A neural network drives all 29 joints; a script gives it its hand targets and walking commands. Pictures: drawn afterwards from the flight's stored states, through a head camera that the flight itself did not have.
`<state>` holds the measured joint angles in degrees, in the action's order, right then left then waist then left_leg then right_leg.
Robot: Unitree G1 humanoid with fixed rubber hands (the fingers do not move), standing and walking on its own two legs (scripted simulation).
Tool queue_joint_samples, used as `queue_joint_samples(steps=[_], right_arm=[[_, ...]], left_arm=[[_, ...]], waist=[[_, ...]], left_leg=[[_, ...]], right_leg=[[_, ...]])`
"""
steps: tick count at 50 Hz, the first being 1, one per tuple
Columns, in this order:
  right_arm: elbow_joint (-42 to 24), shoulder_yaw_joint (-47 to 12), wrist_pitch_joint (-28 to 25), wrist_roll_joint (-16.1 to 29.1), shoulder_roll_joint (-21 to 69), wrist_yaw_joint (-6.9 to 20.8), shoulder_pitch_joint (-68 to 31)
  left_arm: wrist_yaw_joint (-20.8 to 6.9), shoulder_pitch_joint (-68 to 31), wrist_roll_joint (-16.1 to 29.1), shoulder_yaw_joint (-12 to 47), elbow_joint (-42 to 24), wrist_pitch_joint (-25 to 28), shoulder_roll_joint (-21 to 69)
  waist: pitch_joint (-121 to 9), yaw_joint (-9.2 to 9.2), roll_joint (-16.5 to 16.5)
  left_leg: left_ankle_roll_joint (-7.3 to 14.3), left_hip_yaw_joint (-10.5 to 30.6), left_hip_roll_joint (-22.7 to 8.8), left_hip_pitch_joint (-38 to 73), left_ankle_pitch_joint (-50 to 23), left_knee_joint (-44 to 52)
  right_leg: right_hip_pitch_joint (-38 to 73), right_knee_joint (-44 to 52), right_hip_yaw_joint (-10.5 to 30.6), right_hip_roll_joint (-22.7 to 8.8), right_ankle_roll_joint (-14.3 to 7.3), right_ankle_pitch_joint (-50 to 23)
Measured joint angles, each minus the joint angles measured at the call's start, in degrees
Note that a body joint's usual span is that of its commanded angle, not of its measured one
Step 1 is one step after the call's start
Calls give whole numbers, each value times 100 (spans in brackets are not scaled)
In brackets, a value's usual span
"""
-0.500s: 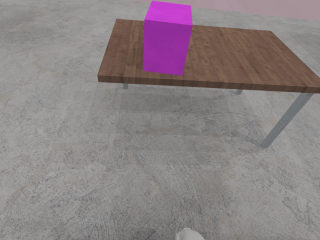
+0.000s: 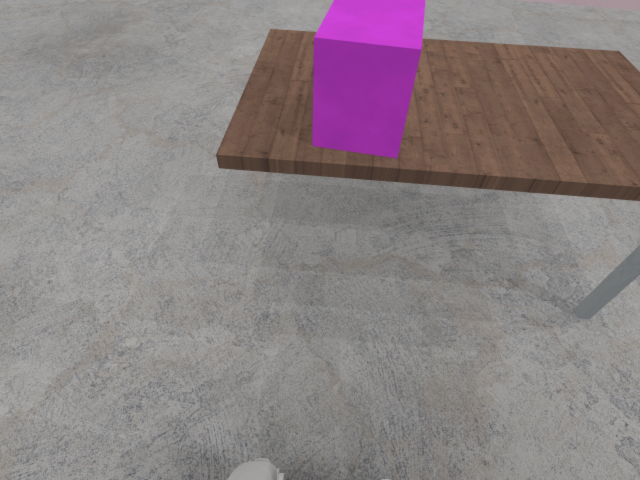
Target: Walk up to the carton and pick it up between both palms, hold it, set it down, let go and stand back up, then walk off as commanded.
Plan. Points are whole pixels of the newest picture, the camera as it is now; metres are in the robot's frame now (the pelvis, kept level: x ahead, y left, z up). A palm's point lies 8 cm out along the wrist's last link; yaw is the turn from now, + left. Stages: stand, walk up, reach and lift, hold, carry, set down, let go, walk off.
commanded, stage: walk up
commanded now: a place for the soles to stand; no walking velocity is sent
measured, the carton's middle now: (367, 74) +1.00 -0.07 +0.03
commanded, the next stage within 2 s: none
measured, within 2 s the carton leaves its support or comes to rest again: neither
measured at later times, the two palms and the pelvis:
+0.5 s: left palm out of the picture +0.10 +0.32 -0.10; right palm out of the picture +0.10 -0.29 -0.10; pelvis +0.01 +0.02 +0.01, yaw -3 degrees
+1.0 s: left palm (58, 474) +0.15 +0.34 -0.10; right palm out of the picture +0.03 -0.30 -0.06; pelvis +0.06 +0.03 +0.03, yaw -8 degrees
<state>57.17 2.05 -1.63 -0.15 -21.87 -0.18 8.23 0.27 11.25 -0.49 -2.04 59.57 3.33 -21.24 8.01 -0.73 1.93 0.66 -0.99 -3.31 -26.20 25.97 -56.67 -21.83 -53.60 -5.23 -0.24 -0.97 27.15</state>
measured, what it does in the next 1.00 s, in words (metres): lifts its right foot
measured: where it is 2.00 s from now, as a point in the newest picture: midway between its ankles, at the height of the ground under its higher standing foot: (350, 431)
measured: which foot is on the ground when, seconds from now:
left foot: down 0.00-1.00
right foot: down 0.00-0.80, up 0.82-1.00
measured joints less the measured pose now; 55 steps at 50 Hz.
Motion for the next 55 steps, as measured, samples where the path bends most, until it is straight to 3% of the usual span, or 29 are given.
queue_joint_samples(steps=[3,7,11,16,19,22,27,29,32,35,38,41,43,45,50,55], right_arm=[[92,16,70,-9,35,-5,-194],[112,76,-53,-17,66,40,-378],[-41,32,-126,32,93,44,-425],[0,7,24,47,125,29,-567],[115,55,103,25,109,49,-591],[217,112,42,-11,97,81,-544],[193,75,-100,-57,90,81,-316],[231,57,-62,-58,80,56,-274],[357,47,56,-34,81,60,-224],[446,107,24,-73,25,180,-53],[547,188,-80,-106,-106,264,123],[505,301,-300,-153,-162,265,355],[344,329,-438,-109,-199,201,542],[250,289,-482,-50,-180,120,653],[181,214,-479,-45,-127,54,888],[187,197,-484,-46,-110,66,1123]], left_arm=[[19,25,-24,30,-8,84,6],[63,-52,-2,77,16,36,12],[98,-230,72,98,-2,-36,-20],[63,-394,2,81,-40,59,-52],[56,-382,-40,97,-90,90,-47],[73,-405,-41,119,-64,29,-29],[95,-477,7,109,-9,-87,-50],[83,-487,-9,71,28,-41,-51],[26,-447,-51,34,57,0,-16],[-137,-237,-99,-84,-89,7,19],[-231,-40,-139,-149,-193,-25,44],[-262,156,-125,-192,-124,-195,-27],[-215,237,-70,-186,-23,-273,-69],[-188,229,-10,-184,71,-255,-152],[-289,56,-10,-248,89,-245,-292],[-450,-330,-26,-298,-11,-323,-318]], waist=[[4,1,-9],[75,-108,-92],[99,-159,-57],[149,-34,2],[86,74,-60],[69,63,-182],[45,37,-193],[111,95,-131],[135,203,-47],[1,250,-96],[-59,190,-90],[-222,62,-336],[-332,38,-415],[-291,61,-568],[-164,127,-795],[-72,239,-816]], left_leg=[[81,47,137,64,189,62],[76,-127,248,268,-156,413],[116,-196,154,274,-92,429],[39,-136,41,257,-63,344],[72,-122,170,269,-84,369],[140,-255,305,395,-139,518],[192,-406,189,404,-111,506],[155,-370,97,421,-74,434],[75,-254,33,451,-91,450],[200,-76,262,388,722,226],[161,-63,278,476,817,348],[227,-381,397,714,-140,803],[276,-537,398,790,-159,893],[280,-671,433,1023,-98,1110],[238,-893,464,1616,-135,1651],[134,-966,445,2104,-11,1929]], right_leg=[[68,57,-1,-82,-6,38],[117,136,186,-196,115,3],[61,158,397,-34,54,-128],[159,311,357,76,115,-118],[158,244,350,-39,95,-64],[172,201,485,-175,181,-35],[58,107,694,5,-47,195],[142,256,638,63,18,-256],[271,418,544,130,151,-252],[293,406,500,25,18,-120],[474,527,450,-60,24,-76],[380,182,804,-151,-85,227],[-42,-633,1217,116,-145,262],[-345,-982,1319,177,-113,-27],[-789,-469,862,-189,-36,-639],[-901,297,604,-565,-72,-1117]])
